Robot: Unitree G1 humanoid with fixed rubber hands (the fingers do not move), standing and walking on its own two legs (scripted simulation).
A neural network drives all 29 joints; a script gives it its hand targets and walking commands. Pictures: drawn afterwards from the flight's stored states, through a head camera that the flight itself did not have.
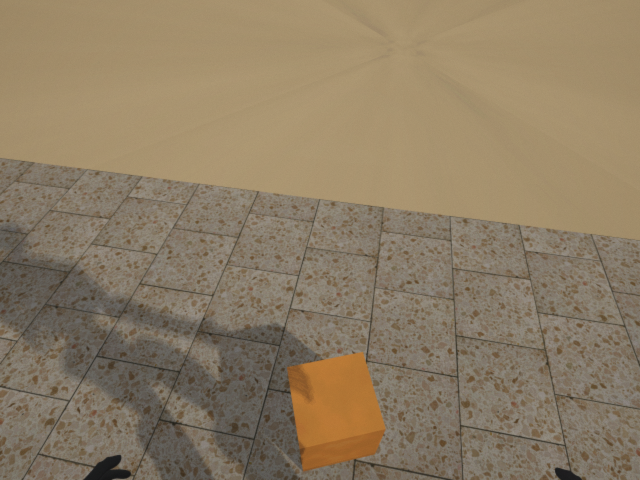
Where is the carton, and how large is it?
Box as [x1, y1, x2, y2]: [287, 352, 385, 470]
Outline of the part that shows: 362,352 287,367 303,470 373,454 375,452 385,428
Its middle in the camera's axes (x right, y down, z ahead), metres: +0.03 +0.49 +1.08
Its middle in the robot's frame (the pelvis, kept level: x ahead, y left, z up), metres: +0.40 -0.01 -0.66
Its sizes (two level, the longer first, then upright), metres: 0.210 0.200 0.250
